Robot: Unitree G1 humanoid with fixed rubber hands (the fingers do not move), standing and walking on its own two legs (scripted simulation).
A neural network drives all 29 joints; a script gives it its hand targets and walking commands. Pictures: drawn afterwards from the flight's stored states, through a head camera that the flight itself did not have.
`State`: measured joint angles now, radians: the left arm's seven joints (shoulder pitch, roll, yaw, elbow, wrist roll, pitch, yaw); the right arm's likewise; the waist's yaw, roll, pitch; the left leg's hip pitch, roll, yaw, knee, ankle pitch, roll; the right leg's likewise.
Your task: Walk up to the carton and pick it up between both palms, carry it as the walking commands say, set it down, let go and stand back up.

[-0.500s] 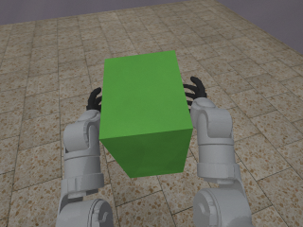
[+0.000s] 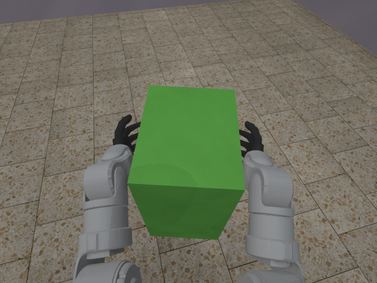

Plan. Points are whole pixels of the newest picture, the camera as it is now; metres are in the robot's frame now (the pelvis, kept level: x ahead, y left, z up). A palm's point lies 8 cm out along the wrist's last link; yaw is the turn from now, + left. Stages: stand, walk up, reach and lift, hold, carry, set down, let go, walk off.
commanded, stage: carry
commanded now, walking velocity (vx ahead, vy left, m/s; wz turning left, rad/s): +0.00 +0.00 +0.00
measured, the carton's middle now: (187, 171) +0.34 +0.00 +0.04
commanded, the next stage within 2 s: none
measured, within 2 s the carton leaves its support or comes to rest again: neither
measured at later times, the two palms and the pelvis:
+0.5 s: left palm (108, 174) +0.29 +0.14 +0.13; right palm (256, 174) +0.28 -0.12 +0.13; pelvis -0.04 -0.01 +0.01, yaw +0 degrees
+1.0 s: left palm (130, 208) +0.23 +0.09 +0.11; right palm (287, 211) +0.23 -0.16 +0.11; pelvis -0.11 -0.04 +0.01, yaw +0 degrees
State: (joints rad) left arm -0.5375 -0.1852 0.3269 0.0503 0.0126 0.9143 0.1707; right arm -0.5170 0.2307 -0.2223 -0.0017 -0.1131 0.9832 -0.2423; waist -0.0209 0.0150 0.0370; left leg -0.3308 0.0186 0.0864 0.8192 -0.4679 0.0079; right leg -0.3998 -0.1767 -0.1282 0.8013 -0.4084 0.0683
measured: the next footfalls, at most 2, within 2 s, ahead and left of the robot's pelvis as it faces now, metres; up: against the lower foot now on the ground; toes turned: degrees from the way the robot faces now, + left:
none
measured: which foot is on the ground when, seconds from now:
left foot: down 0.00-1.00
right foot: down 0.00-1.00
